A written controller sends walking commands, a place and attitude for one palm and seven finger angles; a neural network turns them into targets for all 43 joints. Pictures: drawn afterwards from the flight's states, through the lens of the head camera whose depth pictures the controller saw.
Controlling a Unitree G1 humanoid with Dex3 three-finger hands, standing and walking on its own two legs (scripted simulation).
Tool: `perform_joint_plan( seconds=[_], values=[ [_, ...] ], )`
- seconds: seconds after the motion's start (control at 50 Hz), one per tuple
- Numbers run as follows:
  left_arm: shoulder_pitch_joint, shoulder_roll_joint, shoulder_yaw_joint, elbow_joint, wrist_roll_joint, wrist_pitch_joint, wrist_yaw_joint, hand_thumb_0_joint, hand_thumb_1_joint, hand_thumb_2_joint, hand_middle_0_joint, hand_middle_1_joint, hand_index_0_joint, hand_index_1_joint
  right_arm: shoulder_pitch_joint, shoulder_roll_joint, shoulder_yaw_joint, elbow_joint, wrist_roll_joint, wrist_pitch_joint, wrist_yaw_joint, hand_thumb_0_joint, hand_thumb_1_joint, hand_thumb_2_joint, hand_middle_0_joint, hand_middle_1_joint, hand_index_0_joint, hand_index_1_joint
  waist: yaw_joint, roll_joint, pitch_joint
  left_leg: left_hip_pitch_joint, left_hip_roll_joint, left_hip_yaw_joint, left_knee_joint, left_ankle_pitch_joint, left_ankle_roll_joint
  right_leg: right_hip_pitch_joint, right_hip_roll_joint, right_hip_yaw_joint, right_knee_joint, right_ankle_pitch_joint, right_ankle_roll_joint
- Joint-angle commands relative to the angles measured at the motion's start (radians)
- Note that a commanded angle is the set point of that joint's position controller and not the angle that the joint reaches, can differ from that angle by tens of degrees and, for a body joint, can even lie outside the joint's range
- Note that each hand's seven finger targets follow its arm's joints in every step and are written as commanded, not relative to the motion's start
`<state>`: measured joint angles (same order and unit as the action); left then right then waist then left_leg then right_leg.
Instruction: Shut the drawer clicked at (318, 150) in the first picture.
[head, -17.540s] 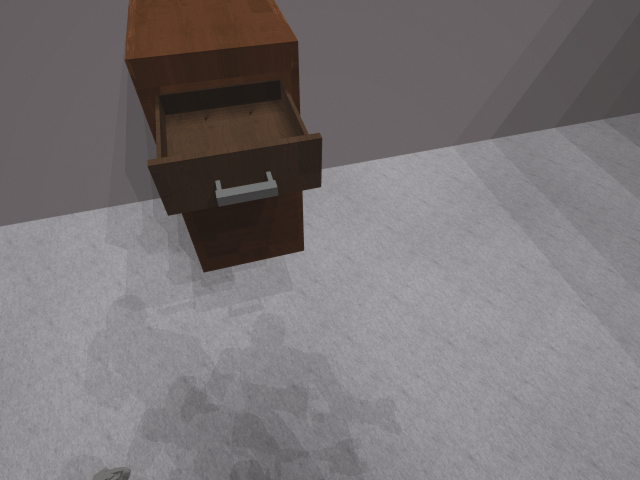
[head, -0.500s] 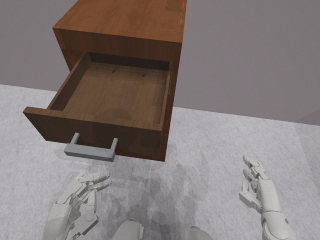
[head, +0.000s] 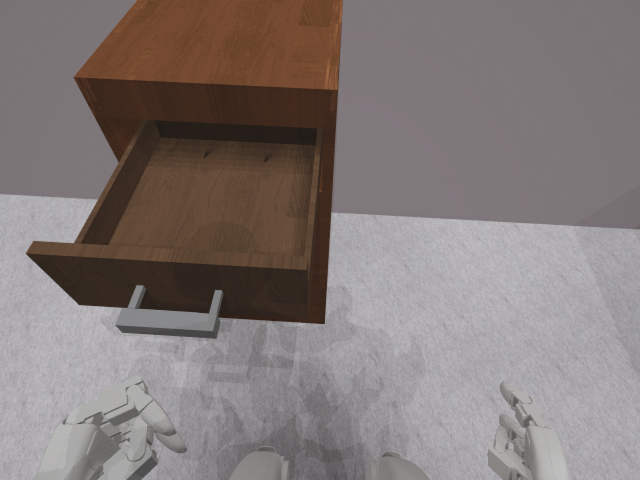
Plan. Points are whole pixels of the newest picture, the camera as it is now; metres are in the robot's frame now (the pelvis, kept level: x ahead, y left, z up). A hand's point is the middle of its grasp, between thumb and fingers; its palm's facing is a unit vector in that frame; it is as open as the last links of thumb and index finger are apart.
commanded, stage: raise the hand and make a fist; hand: left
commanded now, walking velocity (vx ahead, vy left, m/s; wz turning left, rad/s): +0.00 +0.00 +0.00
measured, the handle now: (174, 309) +0.33 +0.22 -0.01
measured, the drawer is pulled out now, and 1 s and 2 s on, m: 0.28 0.28 0.28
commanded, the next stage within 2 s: bring the fist close to the handle in 0.90 s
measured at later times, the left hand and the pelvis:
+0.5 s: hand (138, 450) +0.15 +0.17 +0.09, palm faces +0.01 -1.00 -0.05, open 3.2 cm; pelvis +0.01 +0.02 +0.01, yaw +0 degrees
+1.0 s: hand (134, 461) +0.14 +0.17 +0.09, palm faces +0.03 -1.00 -0.06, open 3.2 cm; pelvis +0.01 +0.02 +0.01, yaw +0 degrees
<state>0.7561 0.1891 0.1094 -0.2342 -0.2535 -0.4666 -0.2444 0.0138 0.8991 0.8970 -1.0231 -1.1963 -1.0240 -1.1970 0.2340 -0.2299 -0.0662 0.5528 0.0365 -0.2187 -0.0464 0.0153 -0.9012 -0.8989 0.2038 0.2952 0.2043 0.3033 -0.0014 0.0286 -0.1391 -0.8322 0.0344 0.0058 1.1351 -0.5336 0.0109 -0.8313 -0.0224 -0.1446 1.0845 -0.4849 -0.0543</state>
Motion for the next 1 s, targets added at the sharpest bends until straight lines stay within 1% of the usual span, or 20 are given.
perform_joint_plan(
  seconds=[0.0, 0.04, 0.06, 0.14, 0.22, 0.28, 0.32, 0.34, 0.4, 0.46, 0.5, 0.56, 0.64, 0.66, 0.72, 0.76, 0.8, 0.88, 0.94, 0.98],
  values=[
    [0.078, 0.083, 0.044, -0.208, -0.018, -0.074, 0.007, 0.0, 0.9, 0.9, -1.22, -1.405, -1.22, -1.405, -0.111, -0.084, -0.02, -0.203, 0.009, -0.074, 0.001, 0.0, -0.9, -0.9, 0.2, 0.3, 0.2, 0.3, 0.005, -0.042, -0.109, 0.03, -0.037, -0.04, -0.169, 0.18, 0.023, 0.168, 0.002, 0.141, -0.233, 0.019, 0.031],
    [0.087, 0.094, 0.056, -0.22, -0.004, -0.061, 0.026, 0.0, 0.9, 0.9, -1.26, -1.448, -1.26, -1.448, -0.118, -0.086, -0.02, -0.211, 0.009, -0.065, -0.002, 0.0, -0.9, -0.9, 0.2, 0.3, 0.2, 0.3, 0.017, -0.019, -0.104, 0.05, -0.033, -0.041, -0.188, 0.172, 0.023, 0.163, 0.008, 0.124, -0.227, 0.011, 0.026],
    [0.103, 0.069, 0.034, -0.235, -0.002, -0.053, 0.032, 0.0, 0.9, 0.9, -1.28, -1.47, -1.28, -1.47, -0.113, -0.083, -0.015, -0.224, 0.008, -0.061, 0.0, 0.0, -0.9, -0.9, 0.2, 0.3, 0.2, 0.3, 0.018, -0.005, -0.116, 0.062, -0.036, -0.041, -0.199, 0.176, 0.023, 0.169, 0.009, 0.114, -0.22, 0.024, 0.026],
    [0.121, 0.071, 0.022, -0.273, 0.013, -0.016, 0.055, 0.0, 0.9, 0.9, -1.36, -1.557, -1.36, -1.557, -0.117, -0.081, -0.009, -0.247, 0.01, -0.044, 0.002, 0.0, -0.9, -0.9, 0.2, 0.3, 0.2, 0.3, 0.022, 0.023, -0.107, 0.093, -0.031, -0.044, -0.222, 0.19, 0.022, 0.177, 0.015, 0.089, -0.216, 0.066, 0.024],
    [0.085, 0.058, -0.03, -0.314, 0.023, 0.003, 0.055, 0.0, 0.9, 0.9, -1.4, -1.6, -1.4, -1.6, -0.107, -0.084, 0.008, -0.269, 0.007, -0.041, 0.006, 0.0, -0.9, -0.9, 0.2, 0.3, 0.2, 0.3, 0.003, 0.02, -0.061, 0.093, -0.028, -0.054, -0.237, 0.15, 0.022, 0.151, 0.018, 0.08, -0.229, 0.026, 0.026],
    [0.078, 0.072, -0.026, -0.321, 0.036, 0.016, 0.057, 0.0, 0.9, 0.9, -1.4, -1.6, -1.4, -1.6, -0.096, -0.088, 0.011, -0.275, 0.007, -0.039, 0.005, 0.0, -0.9, -0.9, 0.2, 0.3, 0.2, 0.3, 0.0, 0.005, -0.067, 0.107, -0.026, -0.058, -0.24, 0.155, 0.022, 0.151, 0.021, 0.074, -0.228, 0.036, 0.026],
    [0.078, 0.059, -0.04, -0.334, 0.036, 0.024, 0.057, 0.0, 0.9, 0.9, -1.4, -1.6, -1.4, -1.6, -0.098, -0.086, 0.016, -0.282, 0.007, -0.039, 0.006, 0.0, -0.9, -0.9, 0.2, 0.3, 0.2, 0.3, 0.003, 0.007, -0.065, 0.112, -0.027, -0.061, -0.247, 0.152, 0.02, 0.155, 0.022, 0.069, -0.226, 0.038, 0.027],
    [0.099, 0.075, -0.014, -0.326, 0.038, 0.031, 0.062, 0.0, 0.9, 0.9, -1.4, -1.6, -1.4, -1.6, -0.102, -0.084, 0.013, -0.279, 0.009, -0.036, 0.007, 0.0, -0.9, -0.9, 0.2, 0.3, 0.2, 0.3, 0.012, -0.001, -0.076, 0.117, -0.025, -0.063, -0.252, 0.164, 0.02, 0.168, 0.025, 0.066, -0.223, 0.049, 0.025],
    [0.124, 0.064, -0.028, -0.365, 0.038, 0.045, 0.065, 0.0, 0.9, 0.9, -1.4, -1.6, -1.4, -1.6, -0.093, -0.08, 0.016, -0.289, 0.011, -0.033, 0.011, 0.0, -0.9, -0.9, 0.2, 0.3, 0.2, 0.3, 0.017, 0.021, -0.105, 0.144, -0.025, -0.058, -0.255, 0.201, 0.018, 0.186, 0.024, 0.058, -0.217, 0.095, 0.026],
    [0.159, 0.075, -0.005, -0.365, 0.038, 0.059, 0.074, 0.0, 0.9, 0.9, -1.4, -1.6, -1.4, -1.6, -0.095, -0.075, 0.014, -0.284, 0.012, -0.028, 0.011, 0.0, -0.9, -0.9, 0.2, 0.3, 0.2, 0.3, 0.025, 0.001, -0.101, 0.141, -0.024, -0.058, -0.26, 0.237, 0.015, 0.213, 0.024, 0.056, -0.219, 0.129, 0.026],
    [0.157, 0.056, -0.026, -0.379, 0.036, 0.059, 0.073, 0.0, 0.9, 0.9, -1.4, -1.6, -1.4, -1.6, -0.097, -0.072, 0.015, -0.286, 0.012, -0.03, 0.012, 0.0, -0.9, -0.9, 0.2, 0.3, 0.2, 0.3, 0.021, 0.009, -0.093, 0.145, -0.025, -0.058, -0.261, 0.24, 0.014, 0.206, 0.025, 0.052, -0.217, 0.133, 0.027],
    [0.197, 0.051, -0.021, -0.349, 0.033, 0.056, 0.071, 0.0, 0.9, 0.9, -1.4, -1.6, -1.4, -1.6, -0.095, -0.073, 0.01, -0.277, 0.013, -0.031, 0.013, 0.0, -0.9, -0.9, 0.2, 0.3, 0.2, 0.3, 0.021, -0.023, -0.079, 0.135, -0.025, -0.057, -0.254, 0.265, 0.015, 0.209, 0.027, 0.052, -0.219, 0.159, 0.028],
    [0.213, 0.059, -0.025, -0.367, 0.038, 0.036, 0.065, 0.0, 0.9, 0.9, -1.4, -1.6, -1.4, -1.6, -0.1, -0.076, 0.005, -0.273, 0.011, -0.041, 0.019, 0.0, -0.9, -0.9, 0.2, 0.3, 0.2, 0.3, 0.025, 0.001, -0.093, 0.138, -0.026, -0.056, -0.244, 0.296, 0.014, 0.208, 0.025, 0.054, -0.206, 0.182, 0.026],
    [0.207, 0.047, -0.036, -0.371, 0.036, 0.029, 0.064, 0.0, 0.9, 0.9, -1.4, -1.6, -1.4, -1.6, -0.087, -0.074, 0.006, -0.273, 0.011, -0.041, 0.021, 0.0, -0.9, -0.9, 0.2, 0.3, 0.2, 0.3, 0.017, -0.004, -0.101, 0.141, -0.028, -0.056, -0.244, 0.295, 0.013, 0.205, 0.026, 0.051, -0.203, 0.183, 0.027],
    [0.229, 0.073, -0.003, -0.381, 0.033, 0.011, 0.068, 0.0, 0.9, 0.9, -1.4, -1.6, -1.4, -1.6, -0.088, -0.07, -0.003, -0.268, 0.012, -0.041, 0.022, 0.0, -0.9, -0.9, 0.2, 0.3, 0.2, 0.3, 0.029, 0.015, -0.115, 0.135, -0.028, -0.051, -0.234, 0.313, 0.011, 0.213, 0.025, 0.059, -0.198, 0.198, 0.024],
    [0.254, 0.059, -0.015, -0.387, 0.037, 0.006, 0.072, 0.0, 0.9, 0.9, -1.4, -1.6, -1.4, -1.6, -0.087, -0.067, -0.003, -0.27, 0.012, -0.04, 0.025, 0.0, -0.9, -0.9, 0.2, 0.3, 0.2, 0.3, 0.032, 0.02, -0.122, 0.145, -0.026, -0.051, -0.234, 0.336, 0.011, 0.209, 0.026, 0.052, -0.189, 0.208, 0.024],
    [0.226, 0.052, -0.031, -0.398, 0.034, 0.0, 0.07, 0.0, 0.9, 0.9, -1.4, -1.6, -1.4, -1.6, -0.087, -0.069, -0.002, -0.272, 0.011, -0.041, 0.028, 0.0, -0.9, -0.9, 0.2, 0.3, 0.2, 0.3, 0.021, 0.028, -0.115, 0.141, -0.028, -0.051, -0.229, 0.313, 0.012, 0.194, 0.027, 0.054, -0.192, 0.192, 0.026],
    [0.233, 0.058, -0.013, -0.358, 0.028, -0.003, 0.066, 0.0, 0.9, 0.9, -1.4, -1.6, -1.4, -1.6, -0.093, -0.069, -0.006, -0.268, 0.013, -0.036, 0.022, 0.0, -0.9, -0.9, 0.2, 0.3, 0.2, 0.3, 0.017, -0.023, -0.09, 0.103, -0.03, -0.052, -0.224, 0.256, 0.014, 0.192, 0.026, 0.066, -0.206, 0.15, 0.027],
    [0.21, 0.078, -0.001, -0.365, 0.03, 0.002, 0.059, 0.0, 0.9, 0.9, -1.4, -1.6, -1.4, -1.6, -0.101, -0.075, -0.002, -0.272, 0.013, -0.033, 0.017, 0.0, -0.9, -0.9, 0.2, 0.3, 0.2, 0.3, 0.018, -0.009, -0.101, 0.099, -0.031, -0.052, -0.222, 0.247, 0.017, 0.2, 0.024, 0.075, -0.208, 0.142, 0.026],
    [0.209, 0.065, -0.014, -0.367, 0.026, 0.008, 0.052, 0.0, 0.9, 0.9, -1.4, -1.6, -1.4, -1.6, -0.097, -0.072, 0.0, -0.278, 0.016, -0.031, 0.017, 0.0, -0.9, -0.9, 0.2, 0.3, 0.2, 0.3, 0.013, 0.001, -0.1, 0.101, -0.033, -0.049, -0.22, 0.238, 0.018, 0.196, 0.022, 0.079, -0.214, 0.133, 0.027]
  ],
)
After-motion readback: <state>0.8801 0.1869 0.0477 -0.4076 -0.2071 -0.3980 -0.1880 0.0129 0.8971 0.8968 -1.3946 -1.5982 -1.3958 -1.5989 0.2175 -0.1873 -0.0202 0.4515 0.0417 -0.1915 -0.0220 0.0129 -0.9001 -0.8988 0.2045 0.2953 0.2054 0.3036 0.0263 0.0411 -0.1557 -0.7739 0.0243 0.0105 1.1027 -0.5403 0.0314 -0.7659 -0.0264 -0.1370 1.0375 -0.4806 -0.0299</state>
